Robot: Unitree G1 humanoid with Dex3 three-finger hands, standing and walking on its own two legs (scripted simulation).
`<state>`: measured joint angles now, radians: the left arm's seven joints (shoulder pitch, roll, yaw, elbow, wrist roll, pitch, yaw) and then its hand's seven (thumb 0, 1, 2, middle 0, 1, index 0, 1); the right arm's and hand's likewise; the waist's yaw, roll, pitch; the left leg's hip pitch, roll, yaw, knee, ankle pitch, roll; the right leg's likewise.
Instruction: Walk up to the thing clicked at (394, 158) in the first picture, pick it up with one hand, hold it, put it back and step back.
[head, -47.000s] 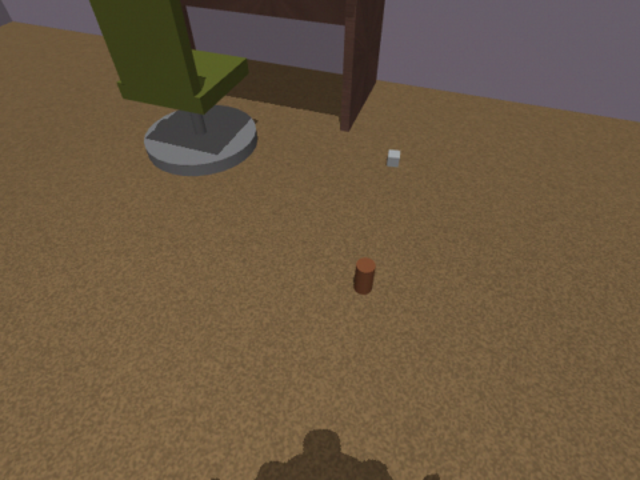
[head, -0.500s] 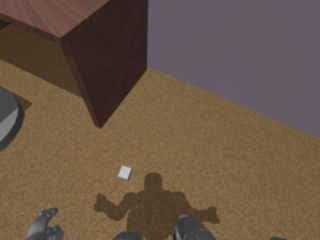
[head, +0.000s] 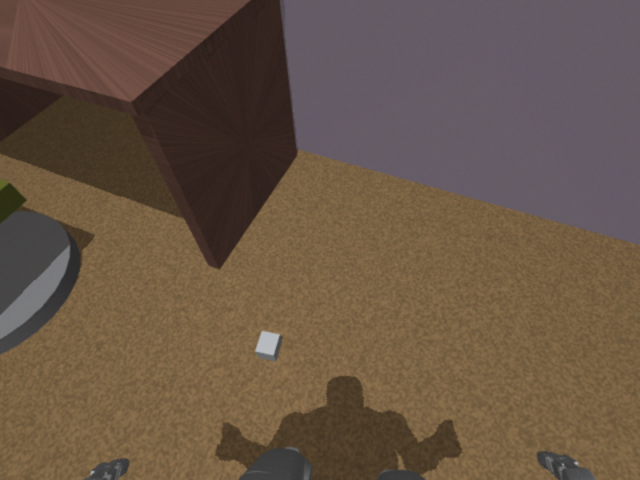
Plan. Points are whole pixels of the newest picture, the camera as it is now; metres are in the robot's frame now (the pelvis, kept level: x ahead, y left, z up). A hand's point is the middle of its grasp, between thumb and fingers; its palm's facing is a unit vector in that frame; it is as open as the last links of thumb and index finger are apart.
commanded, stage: step back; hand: left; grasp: from above
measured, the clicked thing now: (268, 346) +0.55 +0.21 -0.74
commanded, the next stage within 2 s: none
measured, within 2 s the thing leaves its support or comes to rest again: neither
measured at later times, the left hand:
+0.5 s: hand out of the picture -0.06 +0.29 -0.16, palm faces +0.04 -0.93 -0.36, open 7.4 cm
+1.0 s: hand out of the picture -0.19 +0.24 -0.13, palm faces +0.04 -0.90 -0.43, open 7.4 cm
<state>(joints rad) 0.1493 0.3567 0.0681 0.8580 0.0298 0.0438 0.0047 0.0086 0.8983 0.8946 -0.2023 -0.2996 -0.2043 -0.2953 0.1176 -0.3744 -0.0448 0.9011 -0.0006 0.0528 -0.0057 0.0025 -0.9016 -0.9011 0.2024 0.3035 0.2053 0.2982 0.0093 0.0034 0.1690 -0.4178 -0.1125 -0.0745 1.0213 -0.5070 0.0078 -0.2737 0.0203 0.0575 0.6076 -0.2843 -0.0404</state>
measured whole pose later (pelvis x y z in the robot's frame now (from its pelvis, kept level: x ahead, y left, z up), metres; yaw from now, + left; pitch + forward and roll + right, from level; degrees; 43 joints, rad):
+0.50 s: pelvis -0.14 +0.02 +0.00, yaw +1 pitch -2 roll -1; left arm 0.18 0.41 0.10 0.82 0.02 0.08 0.01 0.01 0.90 0.89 -0.20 -0.30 -0.20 -0.30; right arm 0.15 -0.35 -0.03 0.85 -0.03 0.01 -0.02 0.00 -0.90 -0.90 0.20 0.30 0.21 0.30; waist 0.02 -0.06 0.16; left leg -0.29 0.01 -0.01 0.54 -0.22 0.03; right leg -0.43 0.12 0.19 1.18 -0.46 0.03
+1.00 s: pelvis -0.31 -0.04 -0.01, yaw +4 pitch -1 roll +1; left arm 0.13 0.36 0.08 0.74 0.05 0.06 0.02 0.01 0.90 0.89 -0.20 -0.30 -0.21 -0.30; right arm 0.24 -0.40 -0.04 0.88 -0.02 0.04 -0.04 0.00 -0.90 -0.90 0.20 0.30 0.20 0.30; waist 0.00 0.01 0.16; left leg -0.34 -0.06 -0.06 0.91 -0.52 -0.02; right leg -0.38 -0.02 -0.04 0.63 -0.24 -0.03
